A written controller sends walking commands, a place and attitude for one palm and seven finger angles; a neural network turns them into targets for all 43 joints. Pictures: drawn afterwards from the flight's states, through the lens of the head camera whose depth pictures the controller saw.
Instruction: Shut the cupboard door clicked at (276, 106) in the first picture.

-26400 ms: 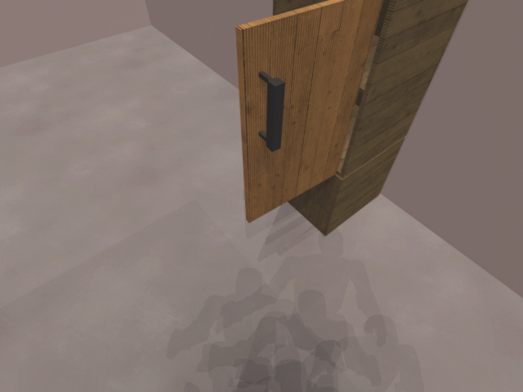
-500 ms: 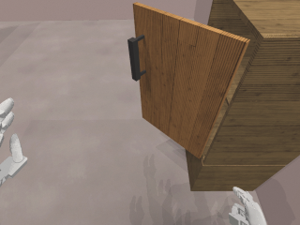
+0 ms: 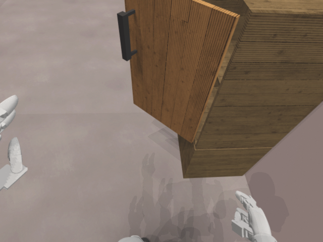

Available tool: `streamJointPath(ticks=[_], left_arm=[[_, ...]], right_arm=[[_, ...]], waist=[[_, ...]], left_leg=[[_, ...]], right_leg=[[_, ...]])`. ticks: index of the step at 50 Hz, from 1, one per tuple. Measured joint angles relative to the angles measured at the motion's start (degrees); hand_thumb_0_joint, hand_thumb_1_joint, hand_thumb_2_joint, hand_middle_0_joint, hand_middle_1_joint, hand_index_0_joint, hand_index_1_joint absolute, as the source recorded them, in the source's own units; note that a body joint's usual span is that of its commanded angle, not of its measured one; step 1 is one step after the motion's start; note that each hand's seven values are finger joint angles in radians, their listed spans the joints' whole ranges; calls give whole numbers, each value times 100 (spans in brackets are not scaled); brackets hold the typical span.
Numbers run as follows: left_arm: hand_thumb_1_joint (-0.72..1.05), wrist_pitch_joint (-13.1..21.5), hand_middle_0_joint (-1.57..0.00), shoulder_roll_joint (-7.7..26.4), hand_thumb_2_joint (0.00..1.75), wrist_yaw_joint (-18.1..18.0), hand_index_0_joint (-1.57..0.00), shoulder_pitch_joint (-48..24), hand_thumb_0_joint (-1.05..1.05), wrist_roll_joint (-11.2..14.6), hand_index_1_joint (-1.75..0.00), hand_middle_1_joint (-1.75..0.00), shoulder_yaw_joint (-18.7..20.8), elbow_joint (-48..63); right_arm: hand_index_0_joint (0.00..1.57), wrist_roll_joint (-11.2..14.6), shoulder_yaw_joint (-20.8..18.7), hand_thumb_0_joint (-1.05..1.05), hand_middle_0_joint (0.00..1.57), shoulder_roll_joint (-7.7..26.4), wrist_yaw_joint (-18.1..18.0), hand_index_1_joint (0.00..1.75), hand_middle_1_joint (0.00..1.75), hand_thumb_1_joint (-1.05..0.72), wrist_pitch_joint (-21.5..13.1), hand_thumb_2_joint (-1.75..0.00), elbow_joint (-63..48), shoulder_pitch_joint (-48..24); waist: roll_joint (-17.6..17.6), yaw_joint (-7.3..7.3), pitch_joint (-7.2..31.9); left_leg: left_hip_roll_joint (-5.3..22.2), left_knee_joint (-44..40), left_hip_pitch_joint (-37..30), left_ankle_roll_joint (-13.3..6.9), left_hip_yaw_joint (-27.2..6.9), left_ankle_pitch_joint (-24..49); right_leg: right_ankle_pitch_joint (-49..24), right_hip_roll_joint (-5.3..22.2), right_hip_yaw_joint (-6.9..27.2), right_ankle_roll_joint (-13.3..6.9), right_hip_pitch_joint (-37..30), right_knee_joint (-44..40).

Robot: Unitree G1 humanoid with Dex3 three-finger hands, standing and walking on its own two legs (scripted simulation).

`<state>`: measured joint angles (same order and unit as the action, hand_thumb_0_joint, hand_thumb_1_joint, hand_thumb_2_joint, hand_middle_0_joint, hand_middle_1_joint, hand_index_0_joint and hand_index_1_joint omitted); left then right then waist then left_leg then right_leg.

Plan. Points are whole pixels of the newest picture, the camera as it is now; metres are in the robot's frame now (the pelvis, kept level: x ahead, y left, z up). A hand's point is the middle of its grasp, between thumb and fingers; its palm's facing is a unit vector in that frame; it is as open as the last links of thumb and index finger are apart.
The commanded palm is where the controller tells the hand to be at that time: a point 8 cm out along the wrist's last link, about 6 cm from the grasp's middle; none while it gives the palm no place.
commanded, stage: step back with the hand held close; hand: left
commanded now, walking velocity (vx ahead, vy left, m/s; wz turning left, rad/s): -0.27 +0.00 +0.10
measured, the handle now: (129, 35) +0.75 +0.15 +0.08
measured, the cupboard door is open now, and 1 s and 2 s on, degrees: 47 47 47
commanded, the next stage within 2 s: stop stepping back and stand still in 0.28 s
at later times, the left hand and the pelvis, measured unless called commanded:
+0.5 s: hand out of the picture +0.06 +0.30 +0.17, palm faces +0.48 -0.72 -0.50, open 7.4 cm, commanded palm +0.00 +0.33 +0.19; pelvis -0.11 +0.01 -0.01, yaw +6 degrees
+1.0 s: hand out of the picture +0.03 +0.32 +0.18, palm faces +0.48 -0.80 -0.37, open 7.4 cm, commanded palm -0.04 +0.36 +0.19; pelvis -0.16 +0.05 +0.01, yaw +4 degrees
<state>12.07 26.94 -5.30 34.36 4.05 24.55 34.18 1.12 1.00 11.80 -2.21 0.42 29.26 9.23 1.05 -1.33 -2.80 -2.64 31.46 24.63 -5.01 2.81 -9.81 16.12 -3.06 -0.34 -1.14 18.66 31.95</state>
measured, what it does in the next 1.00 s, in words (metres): walks backwards: left foot, then right foot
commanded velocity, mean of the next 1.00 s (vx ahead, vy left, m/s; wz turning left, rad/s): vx -0.05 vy -0.04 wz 0.01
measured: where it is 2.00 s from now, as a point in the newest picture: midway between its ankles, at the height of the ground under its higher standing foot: outside the picture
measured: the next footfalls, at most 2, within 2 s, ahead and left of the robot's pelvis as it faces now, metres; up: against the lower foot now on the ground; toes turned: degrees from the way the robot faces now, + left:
left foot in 0.24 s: +0.03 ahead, +0.12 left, +0.00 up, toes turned +3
right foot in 0.40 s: -0.12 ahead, -0.12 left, +0.00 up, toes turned +8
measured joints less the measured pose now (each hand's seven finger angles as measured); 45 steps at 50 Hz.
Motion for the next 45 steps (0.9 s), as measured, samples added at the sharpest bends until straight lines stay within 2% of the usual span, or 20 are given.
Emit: streamJointPath(ticks=[3,5,7,10,12,13,16,19,21,25,27,30,34,37,40,43,45], left_arm=[[89,108,-21,289,90,-50,-22,363,2,38,-31,-31,246,193],[88,207,-22,357,90,-134,-22,378,2,43,-31,-31,341,109],[88,262,-22,286,90,-238,-22,219,1,16,-31,-31,345,-91],[88,244,-21,17,90,-375,-22,-177,1,-48,-31,-31,235,-501],[89,192,-21,-180,90,-428,-22,-465,1,-85,-31,-31,107,-740],[89,169,-21,-267,90,-442,-22,-601,1,-100,-31,-31,30,-834],[89,128,-21,-426,90,-435,-21,-652,1,-155,-31,-31,-88,-918],[89,130,-21,-285,90,-322,-21,-405,1,-251,-31,-31,-42,-724],[89,162,-21,-143,90,-244,-21,-331,2,-304,-31,-31,37,-513],[89,311,-21,92,90,-210,-22,-208,2,-220,-31,-31,394,-83],[89,300,-21,-10,90,-216,-22,-231,2,-139,-31,-31,425,-45],[89,147,-21,-156,90,-244,-22,-241,1,-42,-31,-31,266,-109],[89,-127,-21,-341,90,-285,-22,-182,1,-31,-31,-31,9,-378],[89,-301,-21,-468,90,-331,-22,-400,1,-81,-31,-31,-168,-661],[89,-380,-21,-556,90,-380,-22,-816,1,-130,-31,-31,-258,-907],[89,-401,-21,-581,90,-405,-21,-1180,2,-152,-31,-31,-193,-1003],[89,-384,-20,-528,90,-399,-21,-1283,2,-135,-31,-31,-115,-966]], right_arm=[[20,18,-47,1,21,59,-53,30,30,-90,41,-90,-6,165],[20,18,-117,1,21,131,-96,30,30,-90,45,-90,72,289],[20,2,-201,1,21,223,-130,30,30,-90,42,-90,213,396],[20,0,-271,1,20,309,-176,30,30,-90,51,-90,428,514],[20,-4,-270,1,20,358,-209,30,30,-90,25,-90,498,550],[20,-8,-270,1,20,368,-224,30,30,-91,-2,-90,531,527],[20,-25,-217,1,20,276,-235,30,30,-91,-77,-90,553,350],[20,-67,-151,1,20,60,-204,30,30,-91,-207,-90,370,318],[20,-93,-109,1,20,-82,-176,30,30,-90,-313,-90,316,372],[20,-91,29,1,21,-308,-115,30,30,-90,-491,-90,316,409],[20,-94,60,1,21,-331,-93,30,30,-90,-519,-90,420,296],[20,-69,94,1,21,-331,-90,30,30,-90,-524,-90,550,291],[20,-85,106,1,21,-248,-164,30,30,-90,-429,-90,690,439],[20,-99,68,1,21,-106,-244,30,30,-90,-382,-90,773,559],[20,-90,24,1,21,31,-302,30,30,-90,-365,-90,824,596],[20,-72,4,1,21,42,-317,30,30,-90,-440,-90,806,470],[20,-86,1,1,20,-58,-281,30,30,-90,-518,-90,729,362]], waist=[[-31,-45,253],[-67,-41,437],[-110,14,594],[-86,84,750],[-78,90,743],[-62,58,678],[55,112,372],[76,47,225],[43,54,259],[124,137,431],[2,161,351],[-75,194,333],[-83,219,600],[-78,231,784],[-25,202,810],[78,98,649],[138,31,474]], left_leg=[[67,208,114,90,-94,-67],[59,481,215,239,-172,-526],[57,939,281,359,-334,-1006],[162,1271,149,400,-485,-1212],[305,869,-113,394,-544,-1059],[321,629,-135,384,-507,-632],[215,434,-79,339,-371,-218],[202,371,112,272,-381,-91],[241,398,329,245,-451,-22],[289,373,726,299,-387,152],[347,239,698,356,-436,249],[333,22,466,403,-429,228],[297,126,227,431,-314,-176],[289,424,178,428,-249,-538],[270,631,166,337,-209,-431],[216,449,108,158,-146,164],[204,113,16,188,-98,418]], right_leg=[[-23,-70,-100,-75,35,69],[-32,-66,-171,-111,26,88],[-63,-46,-219,-117,14,90],[-141,54,-261,-67,50,87],[-191,136,-332,-7,149,134],[-214,208,-384,32,212,176],[-426,323,-265,165,329,102],[-263,169,7,237,405,452],[-17,35,104,256,246,699],[737,4,203,131,-379,170],[595,-58,163,100,-437,-30],[344,-27,152,126,-639,-230],[379,51,230,131,-912,-272],[526,105,219,137,-1044,-155],[696,159,166,165,-1075,101],[980,161,233,109,-896,510],[1140,57,236,74,-654,879]])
